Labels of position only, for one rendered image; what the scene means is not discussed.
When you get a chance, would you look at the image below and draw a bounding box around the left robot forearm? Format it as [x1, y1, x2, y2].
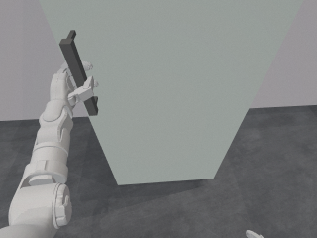
[8, 99, 73, 226]

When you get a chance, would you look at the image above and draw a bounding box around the handle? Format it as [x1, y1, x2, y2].
[59, 30, 99, 116]

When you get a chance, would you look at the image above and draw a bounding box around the fridge door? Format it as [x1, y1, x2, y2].
[39, 0, 304, 185]

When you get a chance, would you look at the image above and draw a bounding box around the left robot upper arm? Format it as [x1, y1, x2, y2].
[0, 182, 72, 238]

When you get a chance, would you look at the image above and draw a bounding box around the robot left hand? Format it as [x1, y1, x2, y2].
[50, 60, 99, 110]

